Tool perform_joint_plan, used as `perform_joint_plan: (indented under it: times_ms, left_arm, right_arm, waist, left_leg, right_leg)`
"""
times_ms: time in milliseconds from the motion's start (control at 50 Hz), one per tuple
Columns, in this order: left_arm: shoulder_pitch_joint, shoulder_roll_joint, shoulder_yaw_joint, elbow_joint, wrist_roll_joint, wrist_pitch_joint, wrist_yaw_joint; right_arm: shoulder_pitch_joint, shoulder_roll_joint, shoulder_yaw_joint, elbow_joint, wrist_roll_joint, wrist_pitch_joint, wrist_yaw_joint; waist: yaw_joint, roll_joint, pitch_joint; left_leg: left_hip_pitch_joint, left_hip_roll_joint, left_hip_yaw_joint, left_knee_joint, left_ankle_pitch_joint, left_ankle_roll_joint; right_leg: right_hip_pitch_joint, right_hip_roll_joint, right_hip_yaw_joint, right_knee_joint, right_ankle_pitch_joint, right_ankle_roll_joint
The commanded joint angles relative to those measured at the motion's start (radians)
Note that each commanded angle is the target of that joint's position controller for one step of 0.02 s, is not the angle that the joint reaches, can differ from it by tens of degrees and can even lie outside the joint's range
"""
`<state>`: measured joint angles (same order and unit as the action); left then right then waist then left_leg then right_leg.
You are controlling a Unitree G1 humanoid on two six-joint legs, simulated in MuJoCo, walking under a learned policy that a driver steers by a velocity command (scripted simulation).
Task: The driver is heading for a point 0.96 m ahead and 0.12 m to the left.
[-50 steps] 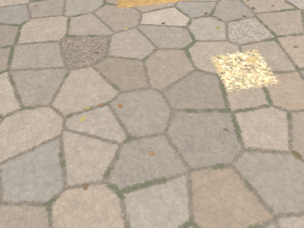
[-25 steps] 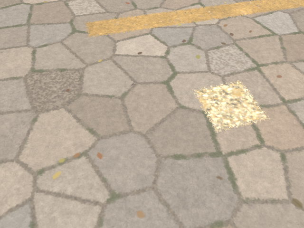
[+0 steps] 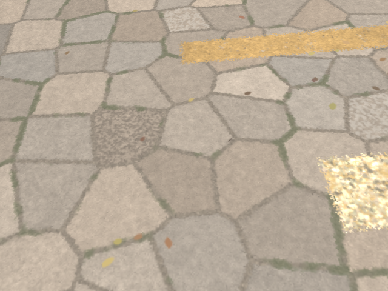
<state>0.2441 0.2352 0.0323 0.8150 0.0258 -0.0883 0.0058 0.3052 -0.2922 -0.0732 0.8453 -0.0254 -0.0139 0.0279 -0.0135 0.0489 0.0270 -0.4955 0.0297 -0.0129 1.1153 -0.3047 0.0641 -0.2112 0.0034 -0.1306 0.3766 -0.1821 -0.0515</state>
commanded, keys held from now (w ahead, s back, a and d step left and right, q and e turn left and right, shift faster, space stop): w+q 0.32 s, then w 0.14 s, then w+e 0.54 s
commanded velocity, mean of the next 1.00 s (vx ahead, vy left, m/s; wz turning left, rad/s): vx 0.50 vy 0.00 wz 0.11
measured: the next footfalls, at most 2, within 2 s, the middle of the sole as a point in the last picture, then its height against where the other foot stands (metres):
left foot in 0.34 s outside the picture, level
right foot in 0.94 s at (192, 254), level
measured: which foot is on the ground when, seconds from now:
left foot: up 0.00-0.32, down 0.34-0.92, up 0.94-1.00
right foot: down 0.00-0.34, up 0.36-0.92, down 0.94-1.00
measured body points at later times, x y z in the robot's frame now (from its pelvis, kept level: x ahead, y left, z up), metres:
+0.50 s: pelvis +0.24 +0.08 -0.01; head +0.27 +0.10 +0.44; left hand +0.23 +0.35 -0.15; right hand +0.42 -0.14 -0.13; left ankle +0.26 +0.13 -0.74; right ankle +0.20 -0.08 -0.65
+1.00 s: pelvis +0.51 +0.10 -0.03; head +0.54 +0.11 +0.42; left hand +0.62 +0.37 -0.14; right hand +0.53 -0.15 -0.17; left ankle +0.31 +0.17 -0.65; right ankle +0.58 +0.07 -0.74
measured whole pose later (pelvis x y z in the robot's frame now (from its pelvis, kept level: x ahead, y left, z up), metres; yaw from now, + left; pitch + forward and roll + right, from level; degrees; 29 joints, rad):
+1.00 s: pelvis +0.51 +0.10 -0.03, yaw +3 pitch +0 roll +0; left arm 0.16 0.25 0.06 0.82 0.02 -0.03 -0.03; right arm 0.35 -0.22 -0.02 0.93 -0.02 -0.07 -0.01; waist -0.01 0.00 0.05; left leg -0.17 -0.02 0.10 1.11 -0.44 0.04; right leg -0.41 0.10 -0.10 0.59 -0.21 -0.16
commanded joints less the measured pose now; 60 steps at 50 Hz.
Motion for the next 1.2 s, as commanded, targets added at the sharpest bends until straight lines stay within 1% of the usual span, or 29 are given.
perform_joint_plan:
  times_ms: [20,160,260,300,320,340,360,380,400,420,440,480,500,560,640,800,860,900,920,940,960,980,1000,1020,1040,1060,1100,1140,1200]
  left_arm:
    - [0.051,0.104,0.029,-0.024,-0.011,-0.028,0.002]
    - [0.115,0.122,0.039,0.02,-0.005,-0.021,0.002]
    - [0.172,0.161,0.052,0.055,-0.003,0.0,0.011]
    - [0.17,0.191,0.058,0.062,-0.002,0.014,0.015]
    - [0.167,0.206,0.062,0.064,-0.002,0.024,0.016]
    - [0.161,0.207,0.06,0.061,-0.007,0.033,0.015]
    - [0.167,0.169,0.047,0.036,-0.005,0.033,0.012]
    - [0.201,0.048,0.021,-0.036,-0.011,0.028,-0.009]
    - [0.088,0.139,0.039,-0.048,-0.003,0.023,-0.009]
    - [0.038,0.122,0.035,-0.06,-0.021,0.014,-0.013]
    - [0.05,0.109,0.027,-0.045,-0.022,0.005,-0.013]
    - [0.118,0.099,0.026,-0.002,0.004,0.03,-0.018]
    - [0.144,0.095,0.027,0.016,0.008,0.048,-0.023]
    - [0.108,0.081,0.03,0.022,0.0,0.07,-0.038]
    - [-0.023,0.082,0.036,-0.003,-0.011,0.073,-0.04]
    - [-0.211,0.038,0.008,-0.065,0.004,0.059,-0.057]
    - [-0.167,0.053,0.012,-0.067,0.003,0.059,-0.054]
    - [-0.013,0.087,0.029,-0.028,0.006,0.057,-0.045]
    - [0.113,0.119,0.046,0.009,0.013,0.05,-0.04]
    - [0.254,0.185,0.073,0.04,0.027,0.047,-0.028]
    - [0.222,0.293,0.101,0.03,0.024,0.054,-0.017]
    - [0.217,0.27,0.101,0.034,-0.023,0.061,-0.022]
    - [0.142,0.235,0.092,0.026,-0.025,0.064,-0.016]
    - [0.095,0.175,0.077,0.022,-0.022,0.065,-0.016]
    - [0.06,0.147,0.068,0.019,-0.022,0.06,-0.013]
    - [0.043,0.129,0.06,0.017,-0.027,0.053,-0.009]
    - [0.058,0.15,0.062,0.021,-0.03,0.032,-0.011]
    - [0.085,0.177,0.068,0.026,-0.028,0.024,-0.011]
    - [0.146,0.163,0.062,0.042,-0.031,0.022,-0.013]
  right_arm:
    - [0.016,-0.012,-0.003,-0.059,-0.008,0.014,0.018]
    - [-0.221,0.011,0.017,-0.142,-0.008,0.011,0.044]
    - [-0.319,-0.005,0.018,-0.192,-0.017,0.01,0.051]
    - [-0.273,-0.019,0.009,-0.186,-0.021,0.01,0.042]
    - [-0.194,-0.034,-0.001,-0.166,-0.022,0.006,0.035]
    - [-0.047,-0.05,-0.015,-0.118,-0.03,-0.006,0.024]
    - [0.116,-0.124,-0.042,-0.072,-0.042,-0.013,0.007]
    - [0.081,-0.242,-0.064,-0.088,-0.025,-0.014,-0.006]
    - [0.126,-0.221,-0.061,-0.094,0.002,-0.005,-0.013]
    - [0.077,-0.183,-0.05,-0.071,0.005,-0.004,-0.022]
    - [0.034,-0.124,-0.032,-0.065,0.01,-0.012,-0.024]
    - [-0.046,-0.056,-0.007,-0.065,0.014,-0.03,-0.025]
    - [-0.043,-0.045,-0.001,-0.06,0.014,-0.043,-0.022]
    - [0.007,-0.073,-0.006,-0.024,0.014,-0.068,-0.019]
    - [0.073,-0.066,0.0,0.01,0.01,-0.076,-0.024]
    - [0.142,-0.043,0.022,0.073,0.007,-0.083,-0.053]
    - [0.134,-0.082,0.019,0.089,0.002,-0.077,-0.068]
    - [0.104,-0.117,0.01,0.085,-0.005,-0.064,-0.076]
    - [0.083,-0.129,0.007,0.074,-0.004,-0.057,-0.073]
    - [0.041,-0.125,0.009,0.043,0.006,-0.061,-0.066]
    - [0.114,0.003,0.033,-0.012,0.011,-0.071,-0.039]
    - [0.005,-0.065,0.023,-0.036,-0.001,-0.082,-0.033]
    - [-0.05,-0.064,0.027,-0.066,0.009,-0.098,-0.027]
    - [-0.049,-0.074,0.026,-0.066,0.012,-0.105,-0.026]
    - [-0.044,-0.069,0.025,-0.061,0.003,-0.095,-0.028]
    - [-0.022,-0.061,0.028,-0.061,-0.013,-0.073,-0.027]
    - [-0.012,-0.039,0.033,-0.069,-0.026,-0.038,-0.02]
    - [-0.055,-0.031,0.036,-0.091,-0.024,-0.025,-0.015]
    - [-0.174,-0.027,0.04,-0.128,-0.019,-0.023,-0.01]
  waist:
    - [-0.006,-0.136,-0.013]
    - [0.037,-0.13,0.048]
    - [0.06,-0.13,0.069]
    - [0.031,-0.151,0.025]
    - [-0.005,-0.151,-0.027]
    - [-0.071,-0.118,-0.111]
    - [-0.133,-0.015,-0.224]
    - [-0.052,0.221,-0.281]
    - [-0.114,0.042,-0.301]
    - [-0.081,0.01,-0.167]
    - [-0.041,-0.028,-0.087]
    - [0.034,-0.026,-0.056]
    - [0.043,-0.012,-0.063]
    - [0.042,-0.015,-0.022]
    - [-0.003,-0.001,0.046]
    - [-0.046,0.001,0.097]
    - [-0.008,0.04,0.043]
    - [0.064,0.067,-0.044]
    - [0.123,0.057,-0.111]
    - [0.204,-0.023,-0.187]
    - [0.094,-0.274,-0.25]
    - [0.139,-0.122,-0.271]
    - [0.102,-0.083,-0.117]
    - [0.06,-0.013,-0.042]
    - [0.022,0.008,0.006]
    - [-0.005,-0.006,0.006]
    - [-0.022,-0.037,-0.007]
    - [-0.015,-0.059,-0.002]
    - [0.035,-0.09,0.016]
  left_leg:
    - [-0.155,0.056,-0.028,0.026,0.09,-0.017]
    - [-0.178,0.058,0.042,-0.289,0.29,-0.024]
    - [-0.114,0.021,0.127,-0.452,0.171,0.037]
    - [-0.012,-0.043,0.167,-0.483,0.061,0.077]
    - [0.078,-0.085,0.176,-0.506,0.021,0.102]
    - [0.274,-0.121,0.163,-0.591,0.062,0.129]
    - [0.547,0.011,-0.038,-0.643,-0.019,0.175]
    - [0.809,0.313,-0.567,-0.735,-0.006,0.297]
    - [0.787,0.342,-0.68,-0.83,0.085,0.304]
    - [0.691,0.315,-0.488,-0.823,0.206,0.28]
    - [0.555,0.264,-0.378,-0.835,0.346,0.241]
    - [0.416,0.179,-0.221,-0.881,0.441,0.178]
    - [0.387,0.172,-0.184,-0.9,0.48,0.169]
    - [0.38,0.152,-0.104,-0.958,0.487,0.138]
    - [0.445,0.149,-0.023,-1.0,0.458,0.081]
    - [0.597,0.171,0.13,-0.97,0.705,0.045]
    - [0.664,0.19,0.177,-0.814,1.12,0.023]
    - [0.662,0.207,0.195,-0.576,1.294,0.02]
    - [0.59,0.202,0.201,-0.38,1.191,0.024]
    - [0.394,0.156,0.222,-0.075,0.877,0.014]
    - [-0.076,-0.069,0.176,0.305,-0.176,-0.036]
    - [-0.224,-0.076,-0.04,0.393,-0.188,-0.023]
    - [-0.269,-0.005,-0.063,0.321,-0.074,-0.019]
    - [-0.219,0.028,-0.046,0.227,-0.019,-0.025]
    - [-0.165,0.049,-0.041,0.16,-0.01,-0.04]
    - [-0.101,0.061,-0.039,0.111,-0.006,-0.061]
    - [-0.064,0.066,-0.015,0.033,-0.002,-0.09]
    - [-0.085,0.069,0.011,-0.06,0.061,-0.11]
    - [-0.131,0.074,0.035,-0.234,0.203,-0.116]
  right_leg:
    - [0.108,-0.276,0.182,-0.224,0.209,-0.097]
    - [0.149,-0.256,-0.003,-0.231,0.272,-0.09]
    - [0.269,-0.295,-0.075,-0.158,0.436,-0.068]
    - [0.308,-0.296,-0.114,-0.015,0.743,-0.055]
    - [0.314,-0.293,-0.126,0.125,0.851,-0.052]
    - [0.244,-0.274,-0.146,0.333,0.798,-0.035]
    - [0.029,-0.244,-0.148,0.619,0.482,-0.004]
    - [-0.409,-0.053,-0.094,0.949,-0.377,0.056]
    - [-0.49,-0.036,0.108,1.016,-0.329,0.052]
    - [-0.531,-0.087,0.123,0.997,-0.215,0.04]
    - [-0.476,-0.117,0.126,0.906,-0.156,0.033]
    - [-0.344,-0.145,0.135,0.798,-0.123,0.036]
    - [-0.304,-0.14,0.131,0.781,-0.115,0.037]
    - [-0.353,-0.132,0.133,0.73,-0.034,0.035]
    - [-0.497,-0.091,0.187,0.624,0.094,0.029]
    - [-0.484,-0.041,0.048,0.3,0.188,-0.009]
    - [-0.355,0.033,-0.025,0.24,0.067,-0.067]
    - [-0.196,0.088,-0.037,0.225,-0.034,-0.119]
    - [-0.033,0.102,-0.005,0.161,-0.037,-0.151]
    - [0.195,-0.014,0.169,0.079,-0.072,-0.218]
    - [0.513,-0.318,0.695,0.059,0.04,-0.391]
    - [0.52,-0.329,0.856,-0.053,-0.01,-0.422]
    - [0.377,-0.317,0.71,-0.096,0.003,-0.375]
    - [0.243,-0.277,0.622,-0.128,0.084,-0.326]
    - [0.143,-0.227,0.539,-0.14,0.186,-0.288]
    - [0.074,-0.183,0.474,-0.155,0.247,-0.269]
    - [0.024,-0.138,0.41,-0.163,0.343,-0.258]
    - [0.011,-0.11,0.373,-0.18,0.376,-0.244]
    - [0.06,-0.083,0.34,-0.187,0.419,-0.187]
